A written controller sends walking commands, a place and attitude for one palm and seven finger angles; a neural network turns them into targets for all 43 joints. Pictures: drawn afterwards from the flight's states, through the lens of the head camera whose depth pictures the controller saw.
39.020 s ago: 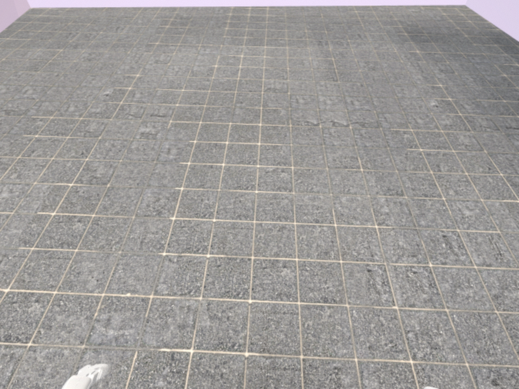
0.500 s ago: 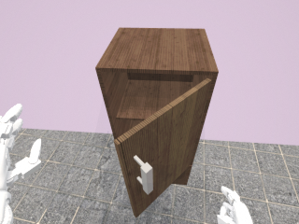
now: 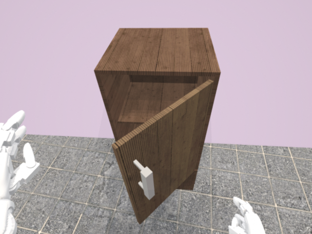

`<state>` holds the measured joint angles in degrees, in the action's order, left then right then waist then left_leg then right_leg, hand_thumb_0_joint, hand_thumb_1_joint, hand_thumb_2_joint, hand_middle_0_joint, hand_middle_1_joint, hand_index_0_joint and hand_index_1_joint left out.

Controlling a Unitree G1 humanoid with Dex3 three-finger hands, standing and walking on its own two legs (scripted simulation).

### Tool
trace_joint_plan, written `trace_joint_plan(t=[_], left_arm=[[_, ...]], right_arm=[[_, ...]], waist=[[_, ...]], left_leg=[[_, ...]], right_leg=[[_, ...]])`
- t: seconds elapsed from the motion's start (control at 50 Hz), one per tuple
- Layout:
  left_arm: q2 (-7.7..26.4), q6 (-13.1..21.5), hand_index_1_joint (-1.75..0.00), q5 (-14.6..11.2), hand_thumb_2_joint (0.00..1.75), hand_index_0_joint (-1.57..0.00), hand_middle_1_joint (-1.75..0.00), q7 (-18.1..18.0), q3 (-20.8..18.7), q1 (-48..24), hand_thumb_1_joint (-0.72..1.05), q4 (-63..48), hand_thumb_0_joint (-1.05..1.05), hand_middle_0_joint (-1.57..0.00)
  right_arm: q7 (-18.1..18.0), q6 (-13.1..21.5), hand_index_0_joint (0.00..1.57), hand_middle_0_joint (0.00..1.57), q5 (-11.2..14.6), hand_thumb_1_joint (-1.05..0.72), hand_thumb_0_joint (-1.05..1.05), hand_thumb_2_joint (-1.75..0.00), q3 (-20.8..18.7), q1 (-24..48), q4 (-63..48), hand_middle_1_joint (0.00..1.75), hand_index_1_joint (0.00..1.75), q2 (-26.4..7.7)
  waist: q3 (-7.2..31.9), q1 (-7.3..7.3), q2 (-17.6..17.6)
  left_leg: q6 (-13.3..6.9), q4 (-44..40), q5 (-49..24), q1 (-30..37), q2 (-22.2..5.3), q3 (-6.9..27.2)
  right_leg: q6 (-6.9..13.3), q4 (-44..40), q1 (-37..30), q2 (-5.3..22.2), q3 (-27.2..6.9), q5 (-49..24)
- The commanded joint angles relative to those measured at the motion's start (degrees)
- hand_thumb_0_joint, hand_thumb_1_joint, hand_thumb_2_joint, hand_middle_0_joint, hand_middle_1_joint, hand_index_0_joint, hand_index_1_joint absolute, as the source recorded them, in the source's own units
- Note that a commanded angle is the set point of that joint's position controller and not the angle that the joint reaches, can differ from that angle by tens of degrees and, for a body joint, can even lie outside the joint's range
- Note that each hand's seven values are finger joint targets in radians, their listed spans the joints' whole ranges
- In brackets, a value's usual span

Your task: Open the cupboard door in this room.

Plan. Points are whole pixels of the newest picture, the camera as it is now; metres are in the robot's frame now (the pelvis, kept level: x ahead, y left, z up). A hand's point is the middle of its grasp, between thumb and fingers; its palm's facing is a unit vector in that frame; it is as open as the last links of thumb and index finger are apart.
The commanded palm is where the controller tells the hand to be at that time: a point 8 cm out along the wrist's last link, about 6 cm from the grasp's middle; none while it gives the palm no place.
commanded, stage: step back with the hand held close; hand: left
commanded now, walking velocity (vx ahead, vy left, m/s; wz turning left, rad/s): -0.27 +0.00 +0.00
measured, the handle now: (143, 179) +0.29 +0.09 -0.06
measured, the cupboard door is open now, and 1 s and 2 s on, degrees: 48 48 48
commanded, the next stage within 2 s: stop stepping back and stand still in 1.30 s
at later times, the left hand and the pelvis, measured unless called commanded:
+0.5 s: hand (13, 185) +0.15 +0.29 +0.15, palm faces +0.38 -0.78 -0.51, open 7.4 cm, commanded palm +0.09 +0.32 +0.17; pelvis -0.06 +0.03 -0.01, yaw +0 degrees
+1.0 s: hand out of the picture +0.07 +0.29 +0.16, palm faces +0.48 -0.76 -0.45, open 7.4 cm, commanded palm +0.00 +0.33 +0.17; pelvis -0.12 +0.03 -0.03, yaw +3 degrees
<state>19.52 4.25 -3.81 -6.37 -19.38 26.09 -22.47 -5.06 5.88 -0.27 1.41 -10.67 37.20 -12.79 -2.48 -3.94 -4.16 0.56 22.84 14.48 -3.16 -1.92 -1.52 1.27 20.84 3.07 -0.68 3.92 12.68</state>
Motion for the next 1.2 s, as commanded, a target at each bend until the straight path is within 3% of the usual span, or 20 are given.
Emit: trace_joint_plan(t=[0.0,0.08,0.18,0.3,0.38,0.52,0.62,0.66,0.74,0.82,0.86,0.9,0.94,1.0,1.02,1.04,1.06,1.08,1.12,1.18], left_arm=[[13.5,5.6,-0.3,0.7,0.9,-0.2,-0.3,-0.8,-10.4,-3.9,0.9,-9.1,0.0,-0.2],[12.3,6.1,-0.3,0.8,0.9,-0.2,-0.3,-0.6,-8.8,0.6,0.9,-12.6,0.0,-0.2],[14.4,6.4,-0.3,0.3,0.9,-0.2,-0.3,-1.6,-11.3,5.9,0.9,-17.3,0.0,-0.2],[15.4,6.9,-0.3,0.2,0.9,-0.2,-0.3,-2.5,-12.8,7.2,0.9,-18.9,0.0,-0.2],[14.2,7.0,-0.3,0.4,0.9,-0.2,-0.3,-2.6,-11.9,6.9,0.9,-17.5,0.0,-0.2],[13.8,8.6,-0.3,1.9,0.9,-0.2,-0.3,-3.2,-11.5,4.3,0.9,-17.7,0.0,-0.2],[14.5,10.2,-0.3,2.7,0.9,-0.2,-0.3,-3.7,-12.4,2.7,0.9,-21.1,0.0,-0.2],[14.8,10.7,-0.3,3.0,0.9,-0.2,-0.3,-3.9,-13.2,2.4,0.9,-21.8,0.0,-0.2],[14.7,11.5,-0.3,3.1,0.9,-0.2,-0.3,-3.8,-14.3,4.2,0.9,-21.6,0.0,-0.2],[14.5,12.2,-0.3,3.7,0.9,-0.2,-0.3,-3.2,-14.8,3.0,0.9,-20.5,0.0,-0.2],[14.1,12.1,-0.3,3.6,0.9,-0.2,-0.3,-3.1,-13.4,0.9,0.9,-20.6,0.0,-0.2],[14.6,11.6,-0.3,2.5,0.9,-0.2,-0.3,-3.7,-12.1,0.6,0.9,-19.3,0.0,-0.2],[14.7,11.0,-0.3,2.2,0.9,-0.2,-0.3,-4.4,-11.6,0.3,0.9,-18.7,0.0,-0.2],[15.6,10.6,-0.3,1.8,0.9,-0.2,-0.3,-4.5,-13.0,2.6,0.9,-19.1,0.0,-0.2],[15.8,11.1,-0.3,1.5,0.9,-0.2,-0.3,-4.4,-13.2,2.7,0.9,-21.3,0.0,-0.2],[15.9,12.0,-0.3,1.8,0.9,-0.2,-0.3,-4.4,-14.4,3.1,0.9,-23.7,0.0,-0.2],[17.0,12.6,-0.3,2.8,0.9,-0.2,-0.3,-4.7,-15.7,2.2,0.9,-25.1,0.0,-0.2],[17.4,13.0,-0.3,2.3,0.9,-0.2,-0.3,-4.7,-17.3,3.4,0.9,-24.4,0.0,-0.2],[17.1,12.9,-0.3,1.7,0.9,-0.2,-0.3,-4.7,-16.8,4.1,0.9,-28.0,0.0,-0.2],[14.0,11.9,-0.3,1.1,0.9,-0.2,-0.3,-4.4,-13.4,7.2,0.9,-28.8,0.0,-0.2]], right_arm=[[-0.2,0.9,0.2,0.2,0.2,-0.9,0.0,-0.9,-3.0,7.1,-10.2,0.3,0.3,-6.8],[0.0,-1.1,0.2,0.2,0.1,-0.9,0.0,-0.9,-3.4,7.6,-11.8,0.3,0.3,-7.0],[-0.3,-2.8,0.2,0.2,0.3,-0.9,0.0,-0.9,-4.0,7.5,-13.5,0.3,0.3,-6.8],[-0.9,-3.5,0.2,0.2,0.7,-0.9,0.0,-0.9,-4.6,7.2,-14.8,0.3,0.3,-7.1],[-0.8,-3.4,0.2,0.2,0.8,-0.9,0.0,-0.9,-4.6,7.1,-14.9,0.3,0.3,-7.4],[-0.5,-1.9,0.2,0.2,0.8,-0.9,0.0,-0.9,-4.6,6.0,-15.1,0.3,0.3,-8.2],[-0.6,-0.4,0.2,0.2,0.2,-0.9,0.0,-0.9,-4.4,5.0,-14.9,0.3,0.3,-8.4],[-0.8,0.2,0.2,0.2,0.0,-0.9,0.0,-0.9,-4.4,5.3,-14.7,0.3,0.3,-8.6],[-0.6,1.3,0.2,0.2,0.1,-0.9,0.0,-0.9,-4.5,4.7,-14.6,0.3,0.3,-7.8],[-0.2,1.5,0.2,0.2,-0.2,-0.9,0.0,-0.9,-5.0,4.6,-13.8,0.3,0.3,-8.1],[0.2,1.4,0.2,0.2,-0.3,-0.9,0.0,-0.9,-5.4,3.8,-13.1,0.3,0.3,-8.0],[0.9,0.7,0.2,0.2,-0.1,-0.9,0.0,-0.9,-5.2,3.2,-11.5,0.3,0.3,-6.6],[1.2,-0.3,0.2,0.2,-0.2,-0.9,0.0,-0.9,-5.0,4.2,-10.7,0.3,0.3,-5.9],[0.8,-1.4,0.2,0.2,0.3,-0.9,0.0,-0.9,-4.4,5.0,-10.8,0.3,0.3,-5.4],[0.4,-1.4,0.2,0.2,0.3,-0.9,0.0,-0.9,-4.6,6.1,-11.2,0.3,0.3,-6.7],[0.0,-0.9,0.2,0.2,0.0,-0.9,0.0,-0.9,-4.8,6.8,-11.9,0.3,0.3,-8.1],[-0.3,0.0,0.2,0.2,-0.8,-0.9,0.0,-0.9,-5.4,7.3,-12.0,0.3,0.3,-7.4],[0.0,1.2,0.2,0.2,-1.5,-0.9,0.0,-0.9,-5.7,4.8,-10.7,0.3,0.3,-5.0],[0.9,2.5,0.2,0.2,-1.3,-0.9,0.0,-0.9,-6.4,4.1,-10.4,0.3,0.3,-5.8],[1.8,4.1,0.2,0.2,-0.7,-0.9,0.0,-0.9,-6.3,4.0,-8.9,0.3,0.3,-5.9]], waist=[[2.4,2.97,7.1],[6.6,3.28,3.4],[13.1,3.2,1.3],[12.4,3.14,0.2],[9.6,3.28,0.1],[5.0,3.91,1.5],[5.0,4.1,0.0],[5.5,3.95,-4.2],[8.3,3.72,-4.6],[5.3,3.98,-2.8],[4.0,4.58,5.1],[5.4,4.63,14.0],[6.7,4.62,16.6],[6.3,5.06,11.7],[4.8,4.98,3.7],[5.1,4.5,-10.1],[6.6,4.4,-18.5],[9.4,4.7,-13.2],[12.2,4.4,-5.4],[15.1,3.5,-5.8]], left_leg=[[-2.8,1.4,-9.1,-4.3,0.4,1.8],[-2.2,1.9,-13.3,-4.8,0.2,1.3],[-2.0,2.0,-21.0,-5.7,-1.0,1.7],[-2.1,0.7,-20.8,-9.5,-2.2,3.2],[-2.8,-1.4,-13.4,-14.8,-3.1,4.3],[-4.7,-2.7,13.6,-28.1,-3.2,6.1],[-5.2,-3.2,19.2,-30.2,-4.2,8.6],[-5.9,-6.3,22.0,-33.9,-5.7,10.7],[-6.6,-6.6,19.5,-35.6,-6.9,11.7],[-7.2,-1.7,24.7,-43.1,-5.4,9.9],[-4.7,8.2,21.1,-35.1,-1.3,6.7],[-1.1,22.5,11.1,-19.8,2.5,2.8],[-0.7,29.9,9.3,-13.3,2.5,1.9],[-0.9,13.1,6.0,-11.1,2.0,1.4],[-2.6,2.1,7.9,-15.0,-1.1,6.5],[-6.5,-7.7,8.2,-25.2,-10.5,17.8],[-10.7,-13.2,7.7,-32.7,-19.4,27.5],[-12.4,-13.9,5.9,-30.1,-20.9,27.1],[-11.7,-5.7,-9.0,-19.9,-18.7,20.7],[-9.2,-1.2,-28.4,-4.8,-14.3,11.7]], right_leg=[[-0.7,-6.6,6.8,5.2,-6.2,-13.0],[-0.7,-3.4,5.4,5.9,-4.9,-18.0],[-1.0,1.3,1.9,5.1,-4.2,-23.8],[-1.4,4.3,2.6,3.6,-3.6,-20.9],[-1.6,5.3,2.9,3.0,-4.0,-15.2],[-1.3,4.1,3.1,3.7,-7.1,1.8],[-1.3,5.4,5.1,2.8,-6.8,9.0],[-1.8,9.5,1.8,1.1,-5.9,7.3],[-2.0,16.4,-3.1,-0.9,-5.9,-5.1],[-1.1,15.7,-3.3,0.7,-12.2,-3.2],[1.3,5.0,8.0,5.5,-19.4,4.1],[5.7,-5.7,23.8,14.0,-24.6,12.7],[6.6,-8.0,29.0,16.1,-21.0,11.3],[3.0,-1.6,26.7,11.0,-13.4,5.1],[0.7,5.1,25.0,6.2,-10.5,6.3],[-2.0,20.4,17.3,-0.5,-6.1,5.0],[-2.8,37.4,11.9,-3.9,-5.1,10.0],[-2.1,48.8,15.1,-4.0,-8.7,13.8],[-1.6,49.4,20.9,-3.1,-10.2,15.4],[-2.8,39.2,24.8,-2.4,-5.3,15.9]])
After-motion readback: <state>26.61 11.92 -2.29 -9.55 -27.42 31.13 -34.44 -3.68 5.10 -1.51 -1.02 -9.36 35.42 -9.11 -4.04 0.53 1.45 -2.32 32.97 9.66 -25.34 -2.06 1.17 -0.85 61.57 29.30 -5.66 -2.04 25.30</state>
